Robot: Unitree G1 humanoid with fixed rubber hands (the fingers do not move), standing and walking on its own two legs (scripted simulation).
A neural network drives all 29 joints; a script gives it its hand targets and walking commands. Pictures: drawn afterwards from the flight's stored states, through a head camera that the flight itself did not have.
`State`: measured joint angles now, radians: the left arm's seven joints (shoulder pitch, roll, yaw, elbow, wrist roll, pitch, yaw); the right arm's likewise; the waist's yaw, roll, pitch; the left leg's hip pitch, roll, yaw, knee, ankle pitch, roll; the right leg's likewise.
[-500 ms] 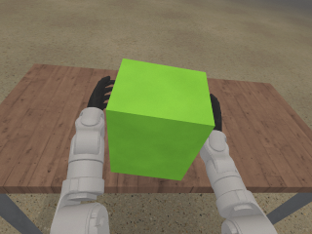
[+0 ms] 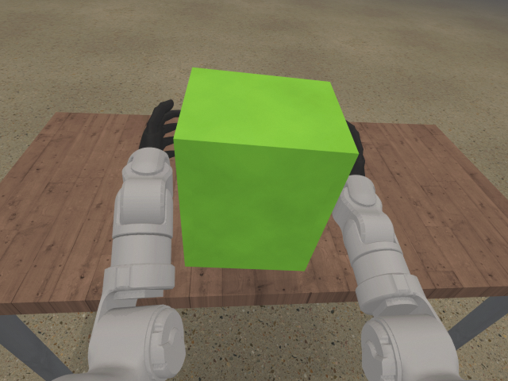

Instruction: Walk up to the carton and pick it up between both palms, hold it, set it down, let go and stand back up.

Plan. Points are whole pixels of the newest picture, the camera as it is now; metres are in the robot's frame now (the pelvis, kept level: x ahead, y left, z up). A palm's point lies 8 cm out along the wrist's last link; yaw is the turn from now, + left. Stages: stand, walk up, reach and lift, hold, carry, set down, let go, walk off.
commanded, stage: reach and lift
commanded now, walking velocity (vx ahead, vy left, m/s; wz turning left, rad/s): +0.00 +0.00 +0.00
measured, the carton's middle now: (253, 178) +0.39 -0.03 +0.16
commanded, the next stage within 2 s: hold in 1.38 s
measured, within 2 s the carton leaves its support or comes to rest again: neither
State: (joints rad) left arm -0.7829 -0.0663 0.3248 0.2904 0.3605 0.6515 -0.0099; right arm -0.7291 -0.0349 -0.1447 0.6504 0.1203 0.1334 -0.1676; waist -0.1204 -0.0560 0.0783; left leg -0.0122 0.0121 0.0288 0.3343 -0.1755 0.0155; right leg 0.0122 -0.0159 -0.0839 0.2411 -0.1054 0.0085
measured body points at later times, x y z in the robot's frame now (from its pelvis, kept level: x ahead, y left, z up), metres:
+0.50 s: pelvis +0.00 -0.01 +0.00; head -0.05 +0.02 +0.45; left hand +0.40 +0.14 +0.23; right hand +0.40 -0.16 +0.23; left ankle +0.02 +0.11 -0.75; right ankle +0.03 -0.12 -0.75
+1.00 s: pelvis +0.00 -0.01 +0.00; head -0.06 +0.01 +0.44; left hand +0.41 +0.13 +0.26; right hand +0.41 -0.17 +0.27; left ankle +0.02 +0.11 -0.75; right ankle +0.03 -0.12 -0.75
